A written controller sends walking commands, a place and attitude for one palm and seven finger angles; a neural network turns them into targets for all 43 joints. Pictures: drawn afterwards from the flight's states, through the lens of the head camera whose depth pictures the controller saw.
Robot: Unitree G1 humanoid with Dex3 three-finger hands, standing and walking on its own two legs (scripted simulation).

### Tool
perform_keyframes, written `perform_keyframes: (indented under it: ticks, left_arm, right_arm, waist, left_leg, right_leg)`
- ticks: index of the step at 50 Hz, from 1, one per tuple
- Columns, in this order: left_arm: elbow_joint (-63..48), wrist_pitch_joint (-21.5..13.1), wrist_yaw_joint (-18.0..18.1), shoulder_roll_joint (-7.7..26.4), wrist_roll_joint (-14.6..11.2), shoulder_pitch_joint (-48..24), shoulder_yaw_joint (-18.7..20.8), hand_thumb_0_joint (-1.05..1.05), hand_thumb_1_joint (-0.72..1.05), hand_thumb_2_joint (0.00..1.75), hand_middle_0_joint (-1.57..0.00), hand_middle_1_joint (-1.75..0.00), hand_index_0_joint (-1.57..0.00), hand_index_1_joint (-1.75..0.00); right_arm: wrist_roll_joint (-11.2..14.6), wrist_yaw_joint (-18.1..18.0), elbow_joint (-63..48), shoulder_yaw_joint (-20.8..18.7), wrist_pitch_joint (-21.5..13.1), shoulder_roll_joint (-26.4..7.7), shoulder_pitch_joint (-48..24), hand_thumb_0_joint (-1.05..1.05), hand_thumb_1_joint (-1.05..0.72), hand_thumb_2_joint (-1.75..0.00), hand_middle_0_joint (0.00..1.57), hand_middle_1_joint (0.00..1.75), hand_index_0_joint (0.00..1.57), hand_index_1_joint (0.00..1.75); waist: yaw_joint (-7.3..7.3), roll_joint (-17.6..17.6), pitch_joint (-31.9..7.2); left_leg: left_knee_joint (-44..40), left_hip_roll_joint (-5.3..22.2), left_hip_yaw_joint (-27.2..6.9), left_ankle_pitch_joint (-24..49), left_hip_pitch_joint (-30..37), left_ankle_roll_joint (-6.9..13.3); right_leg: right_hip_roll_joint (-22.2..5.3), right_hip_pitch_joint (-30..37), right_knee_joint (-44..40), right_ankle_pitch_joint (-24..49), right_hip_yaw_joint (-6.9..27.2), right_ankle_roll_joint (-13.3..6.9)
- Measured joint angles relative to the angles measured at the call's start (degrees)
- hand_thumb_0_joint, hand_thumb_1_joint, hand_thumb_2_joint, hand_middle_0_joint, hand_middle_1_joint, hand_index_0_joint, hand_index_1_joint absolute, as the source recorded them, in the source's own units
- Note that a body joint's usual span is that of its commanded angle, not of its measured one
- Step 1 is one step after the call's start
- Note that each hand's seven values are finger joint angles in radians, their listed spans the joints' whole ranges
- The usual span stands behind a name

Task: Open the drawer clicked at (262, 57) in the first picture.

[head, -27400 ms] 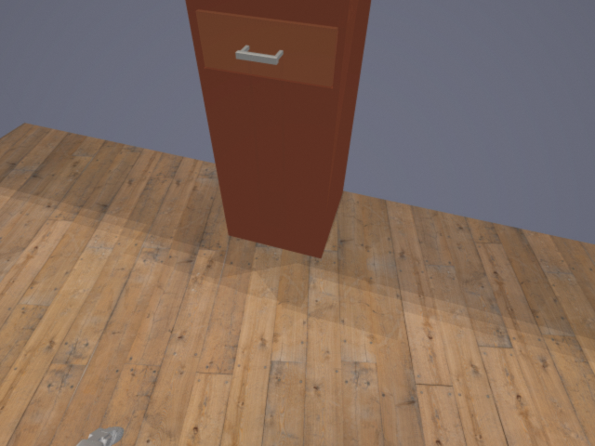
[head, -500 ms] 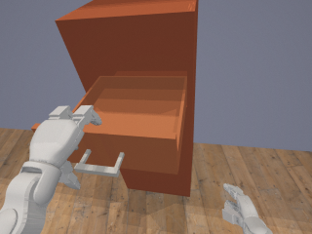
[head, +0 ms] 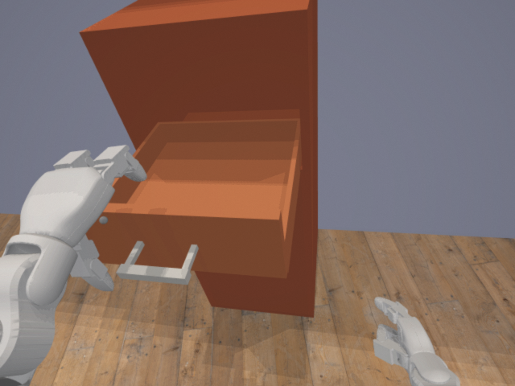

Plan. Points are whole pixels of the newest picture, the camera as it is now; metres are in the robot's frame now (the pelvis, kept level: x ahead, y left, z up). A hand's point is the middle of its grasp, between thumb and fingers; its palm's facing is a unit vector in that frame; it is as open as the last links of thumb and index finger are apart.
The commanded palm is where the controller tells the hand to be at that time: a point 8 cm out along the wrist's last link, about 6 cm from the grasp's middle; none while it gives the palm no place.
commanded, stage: draw the hand back to the body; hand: left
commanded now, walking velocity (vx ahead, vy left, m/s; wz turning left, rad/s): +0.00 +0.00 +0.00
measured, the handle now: (159, 262) +0.27 +0.21 +0.08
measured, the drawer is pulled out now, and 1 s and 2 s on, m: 0.30 0.30 0.30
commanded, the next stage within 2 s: step back with the hand held close in 1.58 s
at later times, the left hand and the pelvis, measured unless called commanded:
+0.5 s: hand (86, 240) +0.21 +0.24 +0.20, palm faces +0.14 -0.05 -0.99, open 13.8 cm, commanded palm +0.17 +0.25 +0.28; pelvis +0.00 +0.00 +0.00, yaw +1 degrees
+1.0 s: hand (79, 200) +0.22 +0.22 +0.27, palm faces +0.43 -0.84 -0.32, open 12.0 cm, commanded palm +0.17 +0.27 +0.27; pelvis +0.03 +0.01 +0.00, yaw -1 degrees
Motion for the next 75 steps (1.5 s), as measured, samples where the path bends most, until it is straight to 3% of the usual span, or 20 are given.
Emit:
perform_keyframes:
  ticks: [5, 11, 16, 22, 30, 32, 34, 35, 37, 40, 45, 50, 56, 62, 69, 75]
  left_arm:
    - [-1.0, -1.7, -0.6, 0.0, 0.8, 1.5, -0.9, 0.0, -0.49, 0.3, -0.31, -1.2, -0.32, -1.2]
    - [-3.7, -5.2, 1.0, 1.5, -0.3, 3.9, 0.5, 0.0, -0.49, 0.3, -0.32, -1.2, -0.32, -1.2]
    - [-2.2, -4.1, 1.8, 2.6, -1.4, 4.1, 3.6, 0.0, -0.49, 0.3, -0.32, -1.2, -0.32, -1.2]
    - [-1.4, -2.3, -0.2, 2.4, -2.0, 5.2, 4.6, 0.0, -0.49, 0.3, -0.31, -1.2, -0.31, -1.2]
    - [-6.4, -7.7, 0.1, 4.5, -3.1, 11.1, 6.0, 0.0, -0.49, 0.3, -0.32, -1.2, -0.32, -1.2]
    - [-6.4, -11.8, 3.3, 1.6, -20.0, 11.3, 10.0, 0.0, -0.49, 0.3, -0.32, -1.2, -0.32, -1.2]
    - [-6.2, -16.1, 7.4, -2.9, -31.5, 11.7, 13.7, 0.0, -0.47, 0.31, -0.32, -1.19, -0.32, -1.19]
    - [-6.2, -17.6, 8.9, -5.0, -35.5, 11.6, 15.1, 0.0, -0.46, 0.31, -0.32, -1.18, -0.32, -1.18]
    - [-6.1, -20.0, 11.5, -8.4, -40.8, 10.5, 17.3, 0.0, -0.43, 0.33, -0.31, -1.16, -0.32, -1.16]
    - [-6.2, -22.4, 14.8, -13.3, -44.3, 9.4, 18.6, 0.0, -0.36, 0.36, -0.31, -1.12, -0.31, -1.12]
    - [-7.5, -23.3, 17.0, -17.4, -45.4, 11.2, 16.7, 0.0, -0.22, 0.42, -0.29, -1.02, -0.29, -1.02]
    - [-9.8, -23.4, 17.0, -15.2, -45.2, 14.3, 16.6, 0.0, -0.06, 0.49, -0.28, -0.92, -0.27, -0.92]
    - [-9.5, -23.7, 16.9, -12.7, -45.9, 15.1, 19.7, 0.0, 0.14, 0.58, -0.26, -0.79, -0.26, -0.79]
    - [-6.7, -22.5, 16.9, -13.5, -46.6, 14.7, 21.3, 0.0, 0.35, 0.67, -0.25, -0.65, -0.25, -0.65]
    - [-7.3, -20.9, 17.1, -15.1, -46.3, 15.3, 20.1, 0.01, 0.59, 0.77, -0.23, -0.5, -0.23, -0.5]
    - [-7.8, -20.9, 17.3, -14.6, -46.1, 14.1, 20.0, 0.01, 0.77, 0.85, -0.22, -0.38, -0.22, -0.38]
  right_arm:
    - [-0.5, -0.6, 0.1, 0.1, -0.8, 0.3, 0.7, 0.01, -0.91, -0.9, 0.2, 0.3, 0.2, 0.3]
    - [-0.8, -0.8, 0.5, 0.0, -1.9, 0.8, 1.3, 0.01, -0.91, -0.9, 0.2, 0.3, 0.2, 0.3]
    - [-0.4, -0.5, 0.5, 0.1, -1.6, 0.8, 1.2, 0.01, -0.91, -0.9, 0.2, 0.3, 0.2, 0.3]
    - [-0.4, -0.9, 0.0, 0.3, -1.6, 0.3, 1.2, 0.01, -0.91, -0.89, 0.2, 0.3, 0.2, 0.3]
    - [-1.1, -1.9, -0.6, 0.1, -3.0, 0.3, 2.4, 0.01, -0.91, -0.89, 0.2, 0.3, 0.2, 0.3]
    - [-1.5, -2.8, -0.6, -0.3, -5.3, 0.8, 2.5, 0.01, -0.91, -0.89, 0.2, 0.3, 0.2, 0.3]
    - [-1.9, -3.8, -0.4, -0.2, -7.8, 2.1, 2.7, 0.01, -0.91, -0.89, 0.2, 0.3, 0.2, 0.3]
    - [-1.9, -4.2, -0.4, -0.1, -8.8, 2.8, 3.1, 0.01, -0.91, -0.89, 0.2, 0.3, 0.2, 0.3]
    - [-1.9, -4.8, 0.2, 0.0, -10.6, 4.1, 4.3, 0.01, -0.91, -0.89, 0.2, 0.3, 0.2, 0.3]
    - [-2.2, -5.2, 1.3, 0.1, -12.4, 5.1, 6.6, 0.01, -0.9, -0.89, 0.2, 0.3, 0.21, 0.3]
    - [-3.0, -4.9, 3.2, -0.4, -14.0, 4.6, 9.3, 0.01, -0.9, -0.89, 0.2, 0.3, 0.21, 0.3]
    - [-3.3, -4.7, 3.8, -1.5, -14.1, 3.8, 9.7, 0.01, -0.9, -0.89, 0.2, 0.3, 0.21, 0.3]
    - [-2.8, -4.5, 3.2, -2.3, -13.1, 3.7, 8.4, 0.01, -0.9, -0.89, 0.2, 0.3, 0.21, 0.3]
    - [-2.4, -4.4, 2.4, -2.3, -11.7, 4.3, 6.8, 0.01, -0.9, -0.89, 0.2, 0.3, 0.21, 0.3]
    - [-2.7, -4.4, 2.1, -2.0, -11.6, 4.4, 6.6, 0.01, -0.9, -0.89, 0.2, 0.3, 0.21, 0.3]
    - [-2.8, -4.6, 2.2, -1.9, -11.6, 4.4, 6.6, 0.01, -0.9, -0.89, 0.2, 0.3, 0.21, 0.3]
  waist:
    - [-0.01, -0.4, 0.1]
    - [-0.08, -0.4, -0.3]
    - [0.11, -0.2, -0.3]
    - [0.24, -0.1, 0.0]
    - [0.21, -0.8, -0.4]
    - [-0.38, -0.7, 1.0]
    - [-1.36, -1.5, 2.2]
    - [-1.73, -2.2, 2.6]
    - [-2.01, -3.7, 3.2]
    - [-2.29, -5.5, 3.1]
    - [-2.82, -6.6, 2.8]
    - [-3.26, -6.2, 2.2]
    - [-3.06, -5.1, 1.6]
    - [-2.47, -4.6, 1.4]
    - [-1.76, -4.9, 1.0]
    - [-1.62, -4.9, 0.9]
  left_leg:
    - [0.8, 0.1, -0.3, -0.4, -0.4, -0.1]
    - [1.4, 0.3, -0.4, -1.0, -0.1, -0.1]
    - [1.5, 0.2, -0.4, -0.9, -0.4, -0.1]
    - [1.8, 0.0, -0.6, -0.8, -1.1, 0.0]
    - [2.7, 0.0, -0.8, -1.7, -0.8, 0.2]
    - [2.8, 0.3, -1.2, -1.9, -0.1, 0.3]
    - [2.5, 0.6, -1.3, -1.8, 0.3, 0.2]
    - [2.1, 0.8, -1.2, -1.7, 0.6, 0.1]
    - [1.5, 1.2, -1.1, -1.6, 1.2, -0.1]
    - [0.4, 1.5, -0.7, -1.6, 2.3, -0.2]
    - [-0.8, 1.3, 0.0, -2.1, 4.1, 0.1]
    - [-0.9, 1.1, 0.5, -2.9, 4.8, 0.4]
    - [-1.0, 1.0, 0.8, -3.2, 4.8, 0.6]
    - [-1.4, 1.0, 0.7, -3.0, 4.5, 0.5]
    - [-1.3, 1.1, 0.2, -3.1, 4.4, 0.3]
    - [-1.1, 1.2, -0.3, -3.1, 4.6, 0.0]
  right_leg:
    - [0.1, -0.2, 0.5, -0.3, -0.3, -0.1]
    - [0.3, 0.4, 0.5, -0.6, -0.4, -0.2]
    - [0.2, 0.1, 0.8, -0.6, -0.4, -0.1]
    - [-0.1, -0.5, 1.0, -0.7, -0.6, 0.0]
    - [0.0, 0.3, 0.9, -1.1, -0.8, 0.3]
    - [0.4, 1.7, -0.3, -0.6, -1.2, 0.1]
    - [0.7, 2.4, -1.3, -0.1, -1.2, 0.0]
    - [0.9, 2.7, -1.9, 0.2, -1.2, 0.0]
    - [1.3, 3.4, -3.0, 0.6, -1.0, -0.2]
    - [1.6, 4.6, -4.3, 0.9, -0.7, -0.3]
    - [1.4, 6.0, -5.3, 0.5, 0.1, 0.0]
    - [1.2, 6.5, -5.3, -0.1, 0.6, 0.3]
    - [1.1, 6.4, -5.4, -0.5, 0.9, 0.5]
    - [1.0, 6.1, -5.7, -0.3, 0.8, 0.5]
    - [1.2, 6.3, -5.8, -0.4, 0.2, 0.2]
    - [1.3, 6.7, -5.7, -0.5, -0.2, 0.0]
